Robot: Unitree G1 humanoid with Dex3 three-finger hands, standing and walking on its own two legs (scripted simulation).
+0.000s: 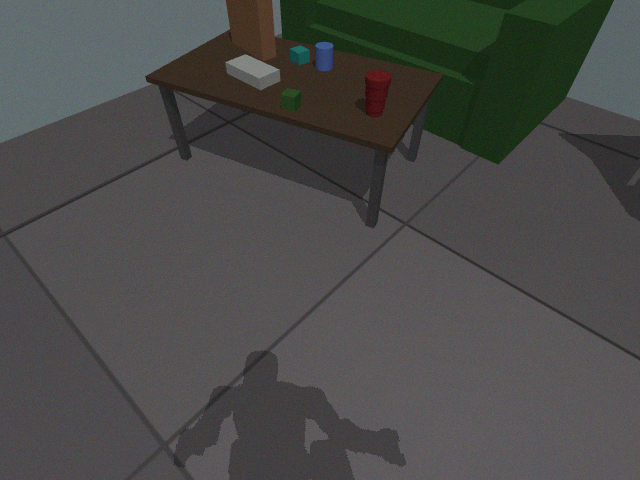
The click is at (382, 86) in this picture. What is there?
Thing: tapered cup
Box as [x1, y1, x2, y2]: [365, 70, 390, 116]
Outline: 374,70 366,73 365,76 365,107 366,113 368,115 379,116 384,106 384,100 390,82 390,75 384,71
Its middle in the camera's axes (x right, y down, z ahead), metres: +0.22 -0.57 +1.49
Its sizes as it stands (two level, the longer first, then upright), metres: 0.095 0.095 0.149
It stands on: a support 0.45 m high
